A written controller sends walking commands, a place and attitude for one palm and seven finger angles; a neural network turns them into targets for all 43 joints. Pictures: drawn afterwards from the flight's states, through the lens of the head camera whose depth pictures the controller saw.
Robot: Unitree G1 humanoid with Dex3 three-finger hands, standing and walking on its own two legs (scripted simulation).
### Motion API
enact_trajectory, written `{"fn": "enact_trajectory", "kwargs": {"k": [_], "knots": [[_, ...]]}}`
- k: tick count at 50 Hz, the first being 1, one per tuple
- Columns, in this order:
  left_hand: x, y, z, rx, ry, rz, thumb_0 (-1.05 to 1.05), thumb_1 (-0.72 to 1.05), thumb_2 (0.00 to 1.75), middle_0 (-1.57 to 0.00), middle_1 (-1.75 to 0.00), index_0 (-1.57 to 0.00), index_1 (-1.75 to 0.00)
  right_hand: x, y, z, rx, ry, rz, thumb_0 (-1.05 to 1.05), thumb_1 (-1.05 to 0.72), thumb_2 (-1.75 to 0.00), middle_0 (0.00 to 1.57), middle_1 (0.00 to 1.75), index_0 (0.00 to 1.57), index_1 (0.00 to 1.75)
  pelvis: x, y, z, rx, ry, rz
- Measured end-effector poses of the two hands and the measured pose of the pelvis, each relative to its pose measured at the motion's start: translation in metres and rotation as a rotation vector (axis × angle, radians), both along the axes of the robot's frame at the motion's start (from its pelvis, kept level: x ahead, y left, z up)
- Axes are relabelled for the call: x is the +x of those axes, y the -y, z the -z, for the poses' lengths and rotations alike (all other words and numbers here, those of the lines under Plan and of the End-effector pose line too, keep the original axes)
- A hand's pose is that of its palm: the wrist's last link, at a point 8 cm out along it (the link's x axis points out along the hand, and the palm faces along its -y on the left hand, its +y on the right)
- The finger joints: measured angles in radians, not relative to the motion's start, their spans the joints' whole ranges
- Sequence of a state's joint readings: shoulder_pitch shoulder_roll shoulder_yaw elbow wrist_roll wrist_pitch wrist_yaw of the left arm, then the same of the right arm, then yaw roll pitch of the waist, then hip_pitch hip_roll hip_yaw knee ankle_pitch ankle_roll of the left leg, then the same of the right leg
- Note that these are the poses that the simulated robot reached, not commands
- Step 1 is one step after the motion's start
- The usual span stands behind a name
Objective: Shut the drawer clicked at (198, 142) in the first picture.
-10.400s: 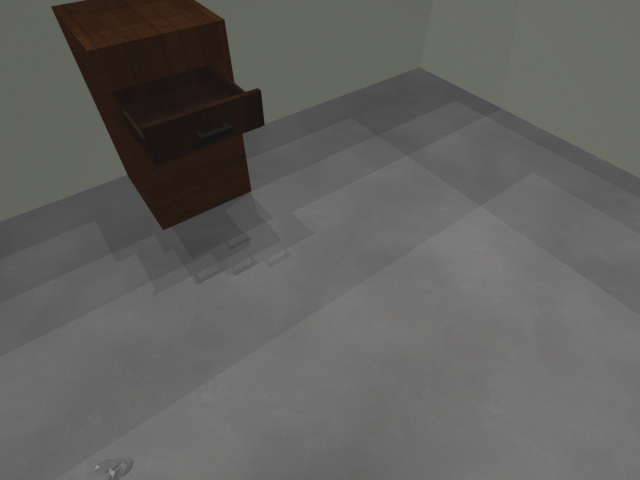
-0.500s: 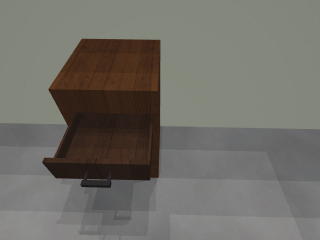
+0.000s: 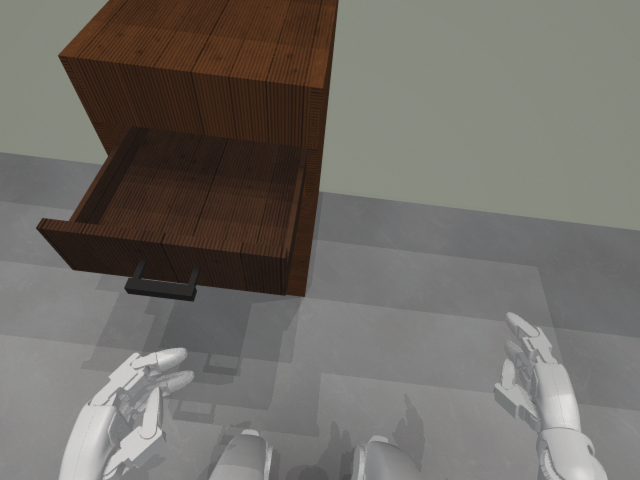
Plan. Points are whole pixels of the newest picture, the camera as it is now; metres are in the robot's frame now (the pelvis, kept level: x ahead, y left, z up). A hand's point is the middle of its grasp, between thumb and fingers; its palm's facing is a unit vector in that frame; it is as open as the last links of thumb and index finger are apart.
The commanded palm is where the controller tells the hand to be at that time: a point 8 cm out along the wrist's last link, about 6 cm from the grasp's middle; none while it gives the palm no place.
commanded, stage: raise the hand and make a fist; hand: left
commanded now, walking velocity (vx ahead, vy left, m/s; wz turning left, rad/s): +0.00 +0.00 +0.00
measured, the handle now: (165, 279) +0.40 +0.29 -0.11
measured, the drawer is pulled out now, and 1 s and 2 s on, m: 0.25 0.25 0.25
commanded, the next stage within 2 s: bring the fist close to the handle in 1.44 s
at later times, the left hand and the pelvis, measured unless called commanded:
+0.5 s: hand (120, 389) +0.20 +0.24 +0.01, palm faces +0.07 -0.99 -0.09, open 3.4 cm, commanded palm +0.17 +0.29 +0.01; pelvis -0.02 +0.02 -0.03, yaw -1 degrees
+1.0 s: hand (134, 392) +0.21 +0.24 -0.02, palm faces -0.05 -1.00 -0.04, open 3.3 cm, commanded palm +0.19 +0.29 -0.01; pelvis -0.02 +0.04 -0.04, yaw +0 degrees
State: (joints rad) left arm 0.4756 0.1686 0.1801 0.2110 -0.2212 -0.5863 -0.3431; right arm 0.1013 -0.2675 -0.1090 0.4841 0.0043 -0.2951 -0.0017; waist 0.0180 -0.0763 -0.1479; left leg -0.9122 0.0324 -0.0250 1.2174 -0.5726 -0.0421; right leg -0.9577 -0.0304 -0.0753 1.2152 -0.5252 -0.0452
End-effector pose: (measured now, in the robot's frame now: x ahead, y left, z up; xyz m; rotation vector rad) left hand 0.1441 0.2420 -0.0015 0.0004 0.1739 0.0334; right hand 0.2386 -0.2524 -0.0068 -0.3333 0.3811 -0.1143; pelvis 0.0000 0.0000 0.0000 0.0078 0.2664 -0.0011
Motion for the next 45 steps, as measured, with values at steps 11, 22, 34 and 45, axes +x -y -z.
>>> {"fn": "enact_trajectory", "kwargs": {"k": [11, 22, 34, 45], "knots": [[0.034, -0.015, -0.027, 0.099, 0.237, 0.109, 0.02, 0.91, 0.9, -0.71, -0.85, -0.71, -0.86, -0.032, -0.053, 0.103, 0.141, -0.186, -0.055, 0.01, -0.9, -0.9, 0.2, 0.3, 0.21, 0.3, -0.022, 0.001, 0.041, -0.05, -0.06, -0.028], [0.043, -0.04, -0.016, 0.052, 0.041, -0.013, 0.02, 0.91, 0.9, -0.93, -1.09, -0.93, -1.09, -0.128, -0.027, 0.108, 0.132, -0.383, 0.19, 0.01, -0.9, -0.9, 0.21, 0.3, 0.21, 0.3, -0.024, -0.016, 0.025, -0.035, -0.072, 0.007], [0.034, -0.036, 0.008, 0.007, 0.086, 0.111, 0.02, 0.91, 0.9, -1.17, -1.35, -1.17, -1.35, -0.095, -0.031, 0.086, 0.02, -0.252, 0.121, 0.01, -0.9, -0.9, 0.2, 0.29, 0.2, 0.3, -0.027, -0.038, 0.037, -0.055, -0.088, -0.008], [0.039, -0.051, 0.001, 0.05, 0.101, 0.044, 0.02, 0.91, 0.9, -1.35, -1.55, -1.36, -1.55, -0.052, -0.082, 0.082, 0.079, -0.213, -0.02, 0.01, -0.9, -0.9, 0.2, 0.3, 0.21, 0.3, -0.023, -0.045, 0.038, -0.071, -0.097, -0.022]]}}
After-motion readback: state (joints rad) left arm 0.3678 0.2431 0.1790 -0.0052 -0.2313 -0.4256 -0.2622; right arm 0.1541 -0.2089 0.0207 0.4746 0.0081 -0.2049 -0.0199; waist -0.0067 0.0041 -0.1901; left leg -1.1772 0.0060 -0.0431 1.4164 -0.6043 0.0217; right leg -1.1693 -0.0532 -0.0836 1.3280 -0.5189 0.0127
